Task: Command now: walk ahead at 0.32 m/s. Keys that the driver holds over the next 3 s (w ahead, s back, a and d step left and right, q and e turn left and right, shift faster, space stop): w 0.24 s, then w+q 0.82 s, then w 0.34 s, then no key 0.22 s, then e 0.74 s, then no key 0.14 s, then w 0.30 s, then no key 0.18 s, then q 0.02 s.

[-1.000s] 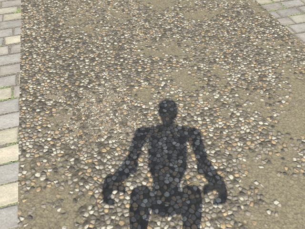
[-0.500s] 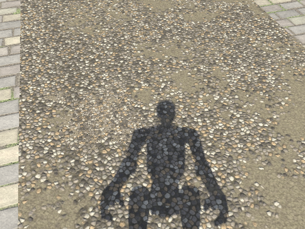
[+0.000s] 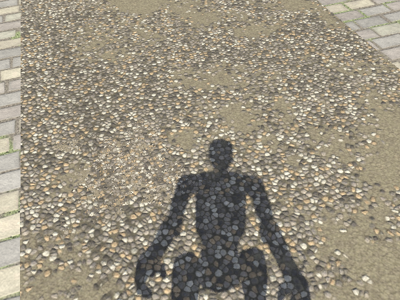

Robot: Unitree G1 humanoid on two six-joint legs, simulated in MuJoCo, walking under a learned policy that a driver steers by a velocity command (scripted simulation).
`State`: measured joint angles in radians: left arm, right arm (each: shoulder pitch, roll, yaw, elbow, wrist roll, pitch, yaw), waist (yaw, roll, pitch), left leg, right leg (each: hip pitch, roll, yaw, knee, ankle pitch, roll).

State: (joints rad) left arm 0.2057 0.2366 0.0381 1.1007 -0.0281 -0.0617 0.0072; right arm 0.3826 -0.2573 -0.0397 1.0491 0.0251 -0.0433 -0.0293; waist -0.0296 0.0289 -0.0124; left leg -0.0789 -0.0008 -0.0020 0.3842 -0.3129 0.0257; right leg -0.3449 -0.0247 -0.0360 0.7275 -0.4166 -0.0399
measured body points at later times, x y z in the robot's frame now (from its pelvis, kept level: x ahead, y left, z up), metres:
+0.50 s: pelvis +0.22 -0.03 -0.02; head +0.25 -0.03 +0.43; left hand +0.12 +0.22 -0.16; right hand +0.45 -0.23 -0.12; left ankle +0.40 +0.10 -0.72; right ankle +0.03 -0.13 -0.74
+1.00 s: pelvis +0.53 +0.01 -0.01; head +0.55 +0.03 +0.44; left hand +0.66 +0.32 -0.09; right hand +0.65 -0.25 -0.12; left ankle +0.40 +0.08 -0.74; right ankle +0.72 -0.06 -0.73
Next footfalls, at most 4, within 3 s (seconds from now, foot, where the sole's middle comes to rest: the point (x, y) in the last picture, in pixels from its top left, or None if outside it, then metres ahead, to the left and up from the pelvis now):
0.06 right None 0.07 -0.13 -0.78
0.56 left None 0.44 0.09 -0.78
1.04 right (220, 241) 0.75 -0.04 -0.78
1.52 left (127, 219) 0.87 0.32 -0.78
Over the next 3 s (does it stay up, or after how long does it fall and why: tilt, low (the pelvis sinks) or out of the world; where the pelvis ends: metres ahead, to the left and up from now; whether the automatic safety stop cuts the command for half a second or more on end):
stays up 0.97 0.16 0.00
